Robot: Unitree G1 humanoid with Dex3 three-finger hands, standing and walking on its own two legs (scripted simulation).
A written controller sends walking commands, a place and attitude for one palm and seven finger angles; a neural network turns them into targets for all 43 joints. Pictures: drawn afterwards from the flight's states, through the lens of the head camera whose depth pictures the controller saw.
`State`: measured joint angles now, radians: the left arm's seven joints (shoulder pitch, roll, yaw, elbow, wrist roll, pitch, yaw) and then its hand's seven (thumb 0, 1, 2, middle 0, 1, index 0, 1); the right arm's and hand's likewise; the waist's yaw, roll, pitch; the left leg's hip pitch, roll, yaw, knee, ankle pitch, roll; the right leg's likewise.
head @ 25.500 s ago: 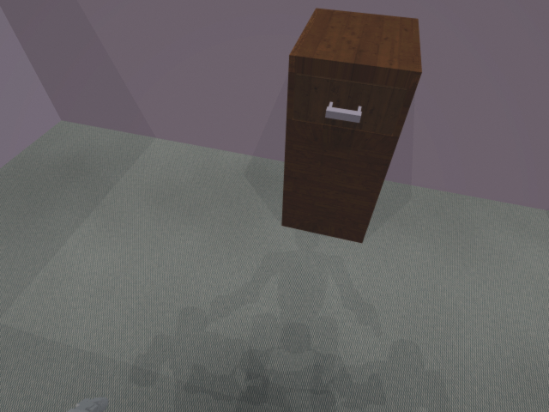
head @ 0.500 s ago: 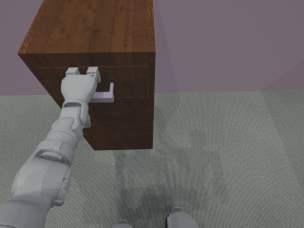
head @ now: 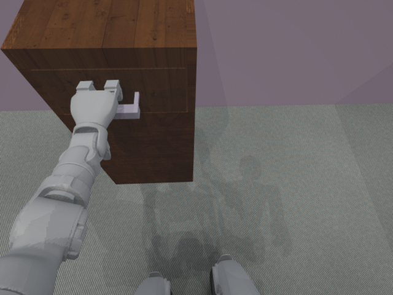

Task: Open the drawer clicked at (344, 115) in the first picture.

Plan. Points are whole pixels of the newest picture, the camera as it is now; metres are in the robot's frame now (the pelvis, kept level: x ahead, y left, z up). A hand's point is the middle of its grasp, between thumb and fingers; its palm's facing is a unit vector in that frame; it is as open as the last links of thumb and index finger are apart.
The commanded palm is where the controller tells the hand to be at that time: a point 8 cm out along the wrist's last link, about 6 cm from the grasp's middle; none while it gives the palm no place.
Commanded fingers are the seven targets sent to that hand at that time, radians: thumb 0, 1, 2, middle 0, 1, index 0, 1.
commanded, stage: lower the fingers behind the handle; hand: left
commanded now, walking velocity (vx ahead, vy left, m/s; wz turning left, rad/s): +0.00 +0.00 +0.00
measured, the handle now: (117, 104) +0.55 +0.15 -0.02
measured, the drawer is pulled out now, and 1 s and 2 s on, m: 0.00 0.00 0.00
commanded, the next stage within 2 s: lift the fingers back up to retry in 0.92 s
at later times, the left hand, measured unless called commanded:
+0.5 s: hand (106, 120) +0.50 +0.17 -0.02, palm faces -0.02 +0.03 -1.00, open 13.8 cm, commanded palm +0.48 +0.17 +0.01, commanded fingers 0.00 -0.50 0.30 -0.30 -1.20 -0.30 -1.20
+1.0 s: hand (106, 123) +0.50 +0.17 -0.02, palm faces +0.00 +0.04 -1.00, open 13.8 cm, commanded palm +0.47 +0.17 +0.01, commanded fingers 0.00 -0.50 0.30 -0.30 -1.20 -0.30 -1.20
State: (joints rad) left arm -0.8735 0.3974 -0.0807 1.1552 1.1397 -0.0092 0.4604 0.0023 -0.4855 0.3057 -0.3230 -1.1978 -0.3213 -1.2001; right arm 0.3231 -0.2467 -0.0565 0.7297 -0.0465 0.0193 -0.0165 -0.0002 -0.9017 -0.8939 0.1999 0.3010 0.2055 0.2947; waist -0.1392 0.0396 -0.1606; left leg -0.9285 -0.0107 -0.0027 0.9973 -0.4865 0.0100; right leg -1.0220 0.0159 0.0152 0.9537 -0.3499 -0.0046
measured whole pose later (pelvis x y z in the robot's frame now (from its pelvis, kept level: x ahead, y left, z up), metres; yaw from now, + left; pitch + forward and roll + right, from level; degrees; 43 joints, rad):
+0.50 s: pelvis -0.01 +0.00 -0.02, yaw +0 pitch +26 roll +0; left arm -0.92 0.39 -0.10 1.16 1.13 0.04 0.46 0.00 -0.49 0.31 -0.28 -1.26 -0.32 -1.20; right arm 0.33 -0.24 -0.04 0.72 -0.05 0.02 -0.01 0.00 -0.90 -0.89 0.20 0.30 0.21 0.29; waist -0.14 0.05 -0.18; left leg -1.03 -0.01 0.00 1.09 -0.52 0.01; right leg -1.12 0.01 0.01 1.04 -0.38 0.00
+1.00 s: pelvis -0.02 +0.00 -0.03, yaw +0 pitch +26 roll +0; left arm -0.94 0.42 -0.10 1.15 1.13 0.03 0.46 0.00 -0.49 0.31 -0.23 -1.22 -0.32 -1.20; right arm 0.32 -0.26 -0.04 0.72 -0.04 0.01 -0.02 0.00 -0.90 -0.89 0.20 0.30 0.21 0.29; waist -0.15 0.05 -0.17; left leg -1.08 -0.01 0.00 1.14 -0.52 0.01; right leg -1.17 0.01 0.01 1.08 -0.37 0.00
